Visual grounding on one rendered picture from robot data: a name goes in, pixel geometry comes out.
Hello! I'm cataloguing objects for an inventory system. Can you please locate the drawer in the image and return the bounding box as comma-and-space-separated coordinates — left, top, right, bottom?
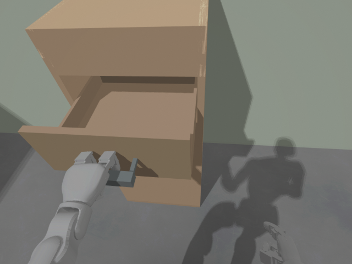
18, 76, 197, 180

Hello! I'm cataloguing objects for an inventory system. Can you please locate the robot left forearm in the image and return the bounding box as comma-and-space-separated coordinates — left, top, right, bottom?
28, 201, 92, 264

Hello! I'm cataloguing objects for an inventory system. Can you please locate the robot left hand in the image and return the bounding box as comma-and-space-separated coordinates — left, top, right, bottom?
62, 151, 120, 207

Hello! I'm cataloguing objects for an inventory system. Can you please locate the robot right hand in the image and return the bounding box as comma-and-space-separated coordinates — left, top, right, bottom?
260, 222, 302, 264

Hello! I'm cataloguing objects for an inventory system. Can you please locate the cabinet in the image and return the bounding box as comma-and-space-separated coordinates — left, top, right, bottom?
25, 0, 209, 207

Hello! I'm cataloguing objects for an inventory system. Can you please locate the handle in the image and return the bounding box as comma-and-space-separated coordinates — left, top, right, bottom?
106, 158, 138, 188

